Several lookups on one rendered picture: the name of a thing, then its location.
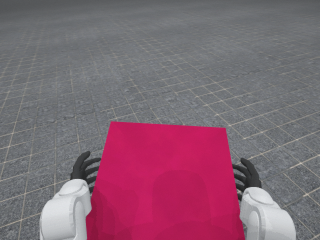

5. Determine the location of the robot left hand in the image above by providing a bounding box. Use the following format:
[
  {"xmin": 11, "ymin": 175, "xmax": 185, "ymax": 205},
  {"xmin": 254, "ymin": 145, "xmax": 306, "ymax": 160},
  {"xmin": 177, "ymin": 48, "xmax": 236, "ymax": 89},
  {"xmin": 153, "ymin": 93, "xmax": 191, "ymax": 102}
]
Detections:
[{"xmin": 70, "ymin": 151, "xmax": 101, "ymax": 193}]

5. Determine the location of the left robot forearm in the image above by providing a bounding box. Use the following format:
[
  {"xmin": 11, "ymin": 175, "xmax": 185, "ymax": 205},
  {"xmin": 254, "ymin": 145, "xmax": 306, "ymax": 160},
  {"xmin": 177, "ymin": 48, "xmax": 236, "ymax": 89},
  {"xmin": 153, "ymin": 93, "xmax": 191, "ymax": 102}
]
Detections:
[{"xmin": 39, "ymin": 179, "xmax": 92, "ymax": 240}]

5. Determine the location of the carton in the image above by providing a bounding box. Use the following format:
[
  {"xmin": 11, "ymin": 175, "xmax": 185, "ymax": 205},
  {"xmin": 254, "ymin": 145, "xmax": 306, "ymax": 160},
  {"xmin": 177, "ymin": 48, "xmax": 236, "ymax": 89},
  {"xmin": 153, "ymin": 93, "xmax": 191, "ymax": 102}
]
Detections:
[{"xmin": 85, "ymin": 121, "xmax": 245, "ymax": 240}]

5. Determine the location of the right robot forearm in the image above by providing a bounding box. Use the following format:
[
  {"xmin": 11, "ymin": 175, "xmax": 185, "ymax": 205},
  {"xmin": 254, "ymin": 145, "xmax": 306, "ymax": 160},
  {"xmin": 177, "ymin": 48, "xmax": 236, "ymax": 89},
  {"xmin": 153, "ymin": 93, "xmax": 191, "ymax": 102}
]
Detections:
[{"xmin": 239, "ymin": 187, "xmax": 296, "ymax": 240}]

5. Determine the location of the robot right hand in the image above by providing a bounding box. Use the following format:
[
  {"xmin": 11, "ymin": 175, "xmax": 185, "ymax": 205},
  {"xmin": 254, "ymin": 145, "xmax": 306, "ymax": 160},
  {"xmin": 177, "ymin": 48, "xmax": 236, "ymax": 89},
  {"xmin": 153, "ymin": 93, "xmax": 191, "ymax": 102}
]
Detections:
[{"xmin": 232, "ymin": 157, "xmax": 262, "ymax": 201}]

